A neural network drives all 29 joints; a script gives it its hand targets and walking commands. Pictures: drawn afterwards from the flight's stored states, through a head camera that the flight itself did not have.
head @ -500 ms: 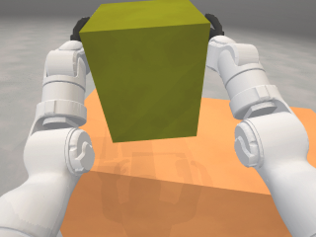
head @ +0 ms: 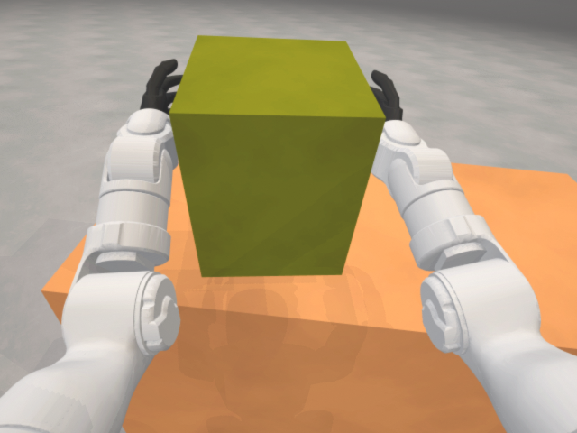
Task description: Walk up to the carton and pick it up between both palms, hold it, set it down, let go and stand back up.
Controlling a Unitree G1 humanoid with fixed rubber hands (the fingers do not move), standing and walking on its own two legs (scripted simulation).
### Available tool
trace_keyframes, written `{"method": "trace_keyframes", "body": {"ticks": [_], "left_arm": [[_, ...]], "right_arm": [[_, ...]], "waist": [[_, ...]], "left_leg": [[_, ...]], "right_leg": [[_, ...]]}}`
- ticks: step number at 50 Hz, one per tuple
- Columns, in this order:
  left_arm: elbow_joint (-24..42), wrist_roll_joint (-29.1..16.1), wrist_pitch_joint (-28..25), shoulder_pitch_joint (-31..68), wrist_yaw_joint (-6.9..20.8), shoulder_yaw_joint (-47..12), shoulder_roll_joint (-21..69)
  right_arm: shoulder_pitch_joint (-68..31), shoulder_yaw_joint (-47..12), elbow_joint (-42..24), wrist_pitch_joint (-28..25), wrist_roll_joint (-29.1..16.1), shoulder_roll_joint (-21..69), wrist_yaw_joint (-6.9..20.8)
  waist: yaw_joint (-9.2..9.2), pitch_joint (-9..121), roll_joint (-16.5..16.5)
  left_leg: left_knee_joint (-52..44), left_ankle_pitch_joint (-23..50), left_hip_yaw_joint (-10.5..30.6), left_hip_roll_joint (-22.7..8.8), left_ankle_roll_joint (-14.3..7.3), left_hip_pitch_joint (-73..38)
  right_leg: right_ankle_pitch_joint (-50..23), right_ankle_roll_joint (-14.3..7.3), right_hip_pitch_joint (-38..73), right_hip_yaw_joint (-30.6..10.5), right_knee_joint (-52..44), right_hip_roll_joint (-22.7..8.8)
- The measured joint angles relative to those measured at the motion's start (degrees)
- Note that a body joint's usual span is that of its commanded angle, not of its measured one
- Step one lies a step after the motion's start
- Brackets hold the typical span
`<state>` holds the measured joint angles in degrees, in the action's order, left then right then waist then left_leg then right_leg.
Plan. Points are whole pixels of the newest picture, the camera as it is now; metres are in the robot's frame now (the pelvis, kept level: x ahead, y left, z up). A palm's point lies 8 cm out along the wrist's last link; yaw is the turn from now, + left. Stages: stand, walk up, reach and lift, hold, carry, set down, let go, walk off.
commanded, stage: set down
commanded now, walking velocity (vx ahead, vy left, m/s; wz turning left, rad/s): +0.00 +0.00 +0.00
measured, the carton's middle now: (273, 160) +0.40 -0.04 +0.23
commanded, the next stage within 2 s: none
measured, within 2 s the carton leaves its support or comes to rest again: neither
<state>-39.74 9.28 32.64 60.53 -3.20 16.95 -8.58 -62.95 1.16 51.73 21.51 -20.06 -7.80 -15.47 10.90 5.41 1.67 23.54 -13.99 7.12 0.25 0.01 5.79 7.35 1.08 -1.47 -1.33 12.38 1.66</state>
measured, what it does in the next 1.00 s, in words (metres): stands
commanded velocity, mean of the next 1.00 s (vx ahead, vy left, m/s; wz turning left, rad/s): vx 0.00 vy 0.00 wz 0.00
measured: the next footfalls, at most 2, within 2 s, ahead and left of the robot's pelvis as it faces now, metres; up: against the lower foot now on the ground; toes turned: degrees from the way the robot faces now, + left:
none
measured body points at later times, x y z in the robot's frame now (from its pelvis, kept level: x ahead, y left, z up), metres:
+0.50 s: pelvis +0.00 +0.00 +0.00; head -0.06 +0.04 +0.45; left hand +0.45 +0.10 +0.27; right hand +0.39 -0.19 +0.27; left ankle -0.01 +0.12 -0.75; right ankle +0.00 -0.14 -0.75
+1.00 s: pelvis +0.01 +0.00 +0.00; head -0.03 +0.04 +0.45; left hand +0.47 +0.08 +0.24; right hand +0.40 -0.20 +0.24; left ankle -0.01 +0.12 -0.75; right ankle +0.00 -0.14 -0.75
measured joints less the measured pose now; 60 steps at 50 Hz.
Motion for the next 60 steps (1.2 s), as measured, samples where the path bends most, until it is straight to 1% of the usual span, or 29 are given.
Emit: {"method": "trace_keyframes", "body": {"ticks": [6,10,16,22,29,38,45,60], "left_arm": [[-3.32,0.13,-1.21,1.34,0.15,0.96,0.0],[-6.67,0.69,-2.61,2.85,0.52,1.91,-0.35],[-11.46,2.06,-4.72,4.58,1.43,3.32,-1.08],[-13.91,2.01,-7.0,4.44,1.6,2.9,-1.57],[-15.2,0.64,-9.04,3.32,1.13,0.73,-1.91],[-18.37,-0.22,-11.36,3.81,0.63,-0.19,-2.22],[-19.6,-0.37,-13.01,3.63,0.59,0.34,-2.0],[-22.46,-0.54,-16.17,2.81,0.91,0.91,-1.9]], "right_arm": [[-0.51,1.53,0.86,0.65,2.02,0.36,0.27],[-1.95,3.29,3.07,0.39,3.94,0.84,0.66],[-3.67,6.04,6.87,-0.94,6.9,1.95,1.11],[-3.25,8.13,8.43,-2.9,8.98,3.04,1.42],[-1.56,9.29,8.53,-4.83,9.55,3.82,1.9],[-0.72,10.86,8.5,-5.56,11.32,4.39,2.06],[0.32,11.44,7.49,-5.85,12.32,4.81,2.06],[3.02,14.68,6.07,-7.0,16.14,6.83,2.37]], "waist": [[-0.17,0.42,-0.03],[-0.21,0.61,0.19],[-0.2,0.5,0.7],[-0.08,0.14,1.24],[0.15,0.31,1.44],[0.33,0.31,1.26],[0.58,0.06,0.82],[0.72,0.27,1.02]], "left_leg": [[-0.88,0.4,-0.56,0.05,-0.09,-0.5],[-1.69,0.78,-1.03,0.1,-0.14,-0.99],[-2.84,1.39,-1.73,0.18,-0.22,-1.51],[-3.08,1.55,-1.98,0.16,-0.23,-1.41],[-2.58,1.3,-1.93,0.03,-0.14,-0.47],[-2.89,1.27,-2.17,0.01,-0.15,-0.09],[-3.13,1.1,-2.45,-0.02,-0.22,-0.26],[-3.47,1.18,-3.31,0.03,-0.42,0.83]], "right_leg": [[0.1,0.03,-0.25,-0.41,0.39,-0.16],[0.05,0.05,-0.32,-0.76,0.5,-0.31],[-0.18,0.1,-0.47,-1.26,0.41,-0.51],[-0.45,0.12,-0.55,-1.28,0.04,-0.58],[-0.53,0.07,-1.14,-0.94,-0.13,-0.5],[-0.26,0.05,-1.83,-0.83,0.11,-0.58],[-0.07,0.08,-1.84,-0.84,0.11,-0.63],[0.0,0.23,-3.52,-1.07,0.52,-0.85]]}}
